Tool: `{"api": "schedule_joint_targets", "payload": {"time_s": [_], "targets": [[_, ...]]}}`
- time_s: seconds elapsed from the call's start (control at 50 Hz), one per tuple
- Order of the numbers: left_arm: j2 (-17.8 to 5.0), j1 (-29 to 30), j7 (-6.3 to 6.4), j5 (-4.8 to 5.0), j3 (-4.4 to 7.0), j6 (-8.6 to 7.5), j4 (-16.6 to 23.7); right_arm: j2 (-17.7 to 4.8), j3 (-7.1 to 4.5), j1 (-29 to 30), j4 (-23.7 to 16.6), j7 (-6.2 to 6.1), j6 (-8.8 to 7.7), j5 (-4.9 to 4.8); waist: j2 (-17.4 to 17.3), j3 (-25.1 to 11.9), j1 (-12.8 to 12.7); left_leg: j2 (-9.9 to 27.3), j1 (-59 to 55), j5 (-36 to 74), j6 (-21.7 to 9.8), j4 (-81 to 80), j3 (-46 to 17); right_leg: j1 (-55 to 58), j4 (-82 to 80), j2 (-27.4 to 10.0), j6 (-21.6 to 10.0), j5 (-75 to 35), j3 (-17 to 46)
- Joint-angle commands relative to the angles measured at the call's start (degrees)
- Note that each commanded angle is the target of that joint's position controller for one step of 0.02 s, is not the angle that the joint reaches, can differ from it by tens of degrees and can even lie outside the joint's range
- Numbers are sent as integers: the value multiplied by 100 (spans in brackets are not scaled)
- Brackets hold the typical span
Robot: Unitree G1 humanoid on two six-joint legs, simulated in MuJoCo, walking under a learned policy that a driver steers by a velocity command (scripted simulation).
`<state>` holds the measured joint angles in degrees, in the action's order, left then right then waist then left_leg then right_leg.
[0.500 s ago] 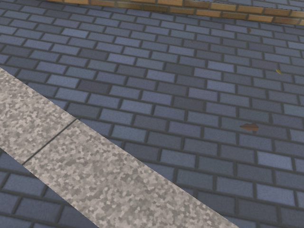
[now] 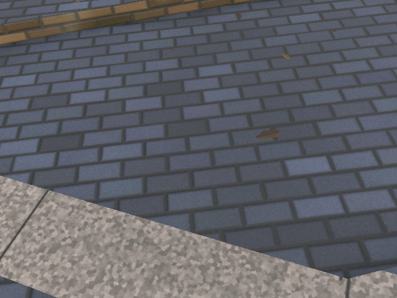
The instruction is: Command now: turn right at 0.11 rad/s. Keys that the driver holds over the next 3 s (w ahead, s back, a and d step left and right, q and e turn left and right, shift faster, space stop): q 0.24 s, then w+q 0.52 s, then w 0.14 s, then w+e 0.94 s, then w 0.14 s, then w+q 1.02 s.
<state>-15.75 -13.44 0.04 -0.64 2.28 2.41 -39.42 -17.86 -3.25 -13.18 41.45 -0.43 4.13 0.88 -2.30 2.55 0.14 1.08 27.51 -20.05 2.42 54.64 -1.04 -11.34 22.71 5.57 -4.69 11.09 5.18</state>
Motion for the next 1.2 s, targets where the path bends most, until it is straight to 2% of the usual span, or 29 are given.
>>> {"api": "schedule_joint_targets", "payload": {"time_s": [0.02,0.08,0.14,0.16,0.18,0.2,0.22,0.24,0.28,0.32,0.4,0.46,0.48,0.5,0.52,0.54,0.56,0.6,0.74,0.84,0.9,0.94,0.96,0.98,1.0,1.02,1.06,1.12,1.2], "targets": [[-473,-84,40,-80,50,-117,235,-179,17,138,-278,21,-31,-16,907,-421,-176,43,-354,-63,-95,-885,25,378,-616,-1460,-703,-1392,958],[-597,-67,77,-144,24,-130,107,-201,46,140,-189,25,-43,-70,959,-265,-203,-159,-1107,-238,-250,-1659,100,-57,-553,-1505,-675,-980,953],[-835,53,169,-37,87,-90,40,-231,66,-89,-132,2,-170,-79,656,-221,73,-257,-1610,504,-423,-2913,102,-132,-79,-1532,-517,-1330,938],[-827,-10,202,-17,92,-107,30,-325,65,-112,-142,-20,-246,-37,482,-280,77,-65,-1884,990,-488,-3259,-250,-244,115,-1449,-319,-1233,893],[-715,-16,216,-22,73,-131,141,-615,28,-219,-185,-44,-325,38,-17,-434,-1,578,-2082,1709,-648,-3434,-1144,-431,706,-1110,-104,-873,602],[-530,37,203,15,45,-113,241,-1072,-116,-32,-158,-9,-343,-81,-873,-231,-211,1179,-1850,2891,-1185,-3407,-2027,-834,1090,-215,163,384,-212],[-568,93,234,-54,35,-74,201,-890,-94,-179,-171,42,-353,-84,-957,-298,-6,1610,-1820,3264,-1613,-3565,-2522,-922,1524,-133,279,1214,-416],[-619,259,223,-34,71,-54,230,-800,-83,-309,-163,60,-360,-44,-924,-291,143,1649,-1929,3269,-1798,-3664,-2648,-1210,2170,-82,314,1804,-352],[-630,394,103,-83,98,-58,319,-860,-177,-491,-74,28,-281,-1,-565,-320,151,1245,-2066,905,-1760,-3896,-2507,-1732,2941,-212,360,1858,-240],[-543,493,-7,-122,67,-95,379,-756,-206,-322,-116,26,-213,1,-616,-136,107,832,-1841,-789,-1606,-4207,-2357,-1851,2760,-291,447,1591,-324],[-394,485,-65,-76,-4,-213,450,-817,-317,-257,-225,106,-200,-3,-613,-194,114,581,-1404,-1049,-1548,-4159,-2366,-1114,1681,-162,487,1646,-502],[-385,-491,92,-22,22,-312,165,-771,-360,299,-422,112,-206,-36,-379,-224,-512,81,-105,-1323,-1138,-3528,-2159,913,-150,-77,321,483,-642],[-759,-1003,187,-57,116,-370,41,-549,-323,383,-521,77,-257,-53,193,-292,-726,-303,935,-1650,-815,-2692,-1788,1978,-402,-647,236,950,-62],[-1408,-1330,235,-133,232,-400,116,120,-134,308,-763,79,-329,-121,1588,-660,-762,-985,1565,-1665,-564,-786,-795,2292,-1318,-2523,-106,3252,2337],[-1668,-922,236,-239,323,-396,103,-252,-171,670,-871,69,-370,38,1144,111,-563,-678,2126,-883,-549,-39,-796,1223,-1687,-3005,-477,3709,3295],[-1267,-637,202,-209,234,-425,133,-489,-241,671,-833,115,-389,58,661,407,-292,-375,2037,-382,-592,246,-946,867,-1598,-2785,-573,3593,2913],[-956,-381,152,-141,152,-473,164,-538,-269,352,-647,201,-406,60,599,424,-77,-301,1867,-21,-536,320,-851,801,-1592,-2421,-443,3074,2264],[-772,-415,141,-88,106,-583,127,-518,-281,10,-407,334,-377,110,918,281,-56,-208,1661,445,-417,643,-532,877,-1610,-1966,-321,1742,1165],[-649,-1274,18,-65,121,-704,-340,-204,-120,952,-765,472,-321,117,794,350,-391,-50,2020,1307,-390,164,-181,1255,-1301,-1884,-332,-998,-289],[-724,-1481,51,-69,95,-699,-669,37,38,1699,-1058,590,-417,99,862,520,-530,-127,1069,1322,-596,-1526,494,1122,-1270,-1877,-300,-2068,-825],[-869,-1469,81,-56,105,-646,-901,-63,13,1112,-904,451,-430,155,1030,125,-164,-487,-244,680,-929,-1800,742,1242,-465,-1920,-243,-4562,-1207],[-940,-1484,100,3,68,-576,-1052,-273,-103,-426,-415,300,-535,222,788,-680,637,-661,-2295,860,-1239,-2484,604,792,1421,-1820,-131,-5050,-1337],[-689,-1502,85,28,-13,-575,-862,-731,-217,-1389,-229,204,-578,343,104,-1499,994,682,-3903,206,-1543,-2666,-863,-379,3305,-1543,-50,-2790,-1341],[-119,-2140,-22,129,-109,-556,-716,-1101,-268,-1269,-297,153,-603,223,-1078,-2390,504,2404,-5133,415,-2252,-3172,-3708,-2170,5349,-419,149,2220,-923],[-897,-1461,24,47,147,-552,-780,-913,-269,-1225,-254,105,-588,-19,-206,-1976,760,2123,-4406,1286,-2116,-3345,-3405,-2445,5554,-463,57,1611,28],[-795,-1118,10,143,153,-599,-658,-671,-176,-819,-137,82,-620,2,-242,-1094,471,1919,-3583,2196,-1926,-3474,-2300,-2446,5321,-653,19,1115,104],[-532,-1189,-2,47,122,-508,-865,-209,-57,-433,-39,149,-746,8,-139,-367,72,1452,-2479,2705,-1509,-3913,-1162,-1932,4477,-999,79,792,2],[-375,-1525,-129,-78,174,-239,-1088,-136,-24,-423,103,127,-877,0,-229,-98,-183,1288,-1971,2871,-1417,-4397,-639,-1629,4143,-983,173,574,-42],[-231,-792,-236,-118,200,-136,-942,-332,-96,-797,423,34,-972,89,-93,71,-55,1233,-2291,3137,-1376,-4488,68,-2535,4042,-1009,201,-566,-150]]}}
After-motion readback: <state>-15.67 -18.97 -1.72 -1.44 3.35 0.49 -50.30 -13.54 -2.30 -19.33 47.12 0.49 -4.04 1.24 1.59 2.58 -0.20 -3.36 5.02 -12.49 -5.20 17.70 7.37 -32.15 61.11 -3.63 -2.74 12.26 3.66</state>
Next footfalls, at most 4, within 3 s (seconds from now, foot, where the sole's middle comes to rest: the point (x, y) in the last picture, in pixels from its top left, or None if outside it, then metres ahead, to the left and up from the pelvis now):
0.18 left None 0.03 0.12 -0.78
0.48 right None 0.07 -0.09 -0.78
0.94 left None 0.27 0.21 -0.78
1.62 right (178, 255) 0.69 0.17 -0.92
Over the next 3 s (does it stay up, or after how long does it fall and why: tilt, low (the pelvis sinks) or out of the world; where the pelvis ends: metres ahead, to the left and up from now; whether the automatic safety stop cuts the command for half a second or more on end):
stays up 1.22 0.30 -0.16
